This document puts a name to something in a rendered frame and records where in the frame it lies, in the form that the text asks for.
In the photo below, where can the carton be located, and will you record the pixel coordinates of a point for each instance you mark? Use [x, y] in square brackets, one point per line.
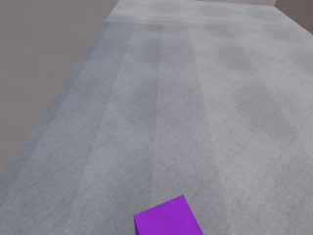
[173, 217]

